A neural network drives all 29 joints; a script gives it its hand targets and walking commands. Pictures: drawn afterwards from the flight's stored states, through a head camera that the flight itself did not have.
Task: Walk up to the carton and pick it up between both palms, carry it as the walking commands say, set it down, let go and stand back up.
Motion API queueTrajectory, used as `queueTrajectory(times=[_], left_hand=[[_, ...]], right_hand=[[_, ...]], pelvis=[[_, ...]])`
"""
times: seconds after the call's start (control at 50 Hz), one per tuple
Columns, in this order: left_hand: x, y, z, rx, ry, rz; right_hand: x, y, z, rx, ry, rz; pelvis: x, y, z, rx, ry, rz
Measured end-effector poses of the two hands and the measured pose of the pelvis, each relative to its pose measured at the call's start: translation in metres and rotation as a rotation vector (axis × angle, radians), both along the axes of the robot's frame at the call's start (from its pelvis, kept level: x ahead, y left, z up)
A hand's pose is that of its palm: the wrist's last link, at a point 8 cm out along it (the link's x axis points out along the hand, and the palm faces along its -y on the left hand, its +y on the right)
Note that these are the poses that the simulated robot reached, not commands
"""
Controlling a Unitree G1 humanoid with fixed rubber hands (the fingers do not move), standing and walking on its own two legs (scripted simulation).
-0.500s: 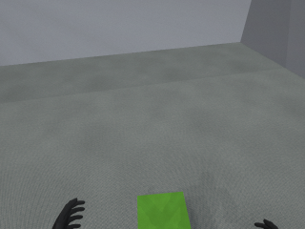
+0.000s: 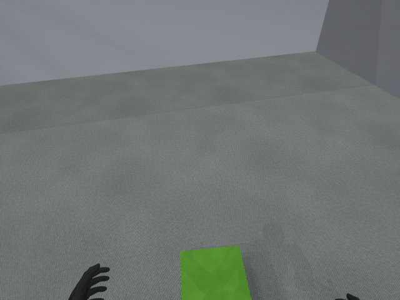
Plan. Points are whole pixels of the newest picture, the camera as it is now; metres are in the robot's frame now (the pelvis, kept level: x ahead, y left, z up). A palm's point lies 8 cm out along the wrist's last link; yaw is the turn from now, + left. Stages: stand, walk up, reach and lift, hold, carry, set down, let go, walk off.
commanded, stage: stand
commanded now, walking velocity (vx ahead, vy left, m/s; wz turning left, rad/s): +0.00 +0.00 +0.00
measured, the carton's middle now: (213, 281) +0.46 +0.01 -0.68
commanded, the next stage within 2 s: none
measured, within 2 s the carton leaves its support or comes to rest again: neither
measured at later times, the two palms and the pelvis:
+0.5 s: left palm out of the picture +0.13 +0.27 -0.05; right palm out of the picture +0.08 -0.28 -0.09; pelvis -0.02 +0.00 +0.00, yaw +0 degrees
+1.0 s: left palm out of the picture +0.12 +0.27 -0.05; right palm out of the picture +0.07 -0.28 -0.09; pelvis -0.02 +0.00 +0.00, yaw +0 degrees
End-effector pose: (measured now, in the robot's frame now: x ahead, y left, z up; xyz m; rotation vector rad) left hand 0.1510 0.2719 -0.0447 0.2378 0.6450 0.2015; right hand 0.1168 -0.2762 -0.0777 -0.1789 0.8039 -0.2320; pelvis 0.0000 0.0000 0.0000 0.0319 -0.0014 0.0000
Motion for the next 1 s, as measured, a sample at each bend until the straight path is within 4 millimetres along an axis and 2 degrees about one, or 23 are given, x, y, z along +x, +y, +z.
queueTrajectory(times=[0.54,1.0], left_hand=[[-0.026,-0.002,-0.005,0.008,0.039,0.003],[-0.034,0.002,-0.007,0.013,0.048,0.002]], right_hand=[[-0.035,-0.003,-0.014,0.012,0.085,-0.010],[-0.045,-0.003,-0.016,0.010,0.110,-0.013]], pelvis=[[-0.019,-0.003,0.000,0.008,-0.026,0.002],[-0.025,-0.002,0.001,0.007,-0.031,0.003]])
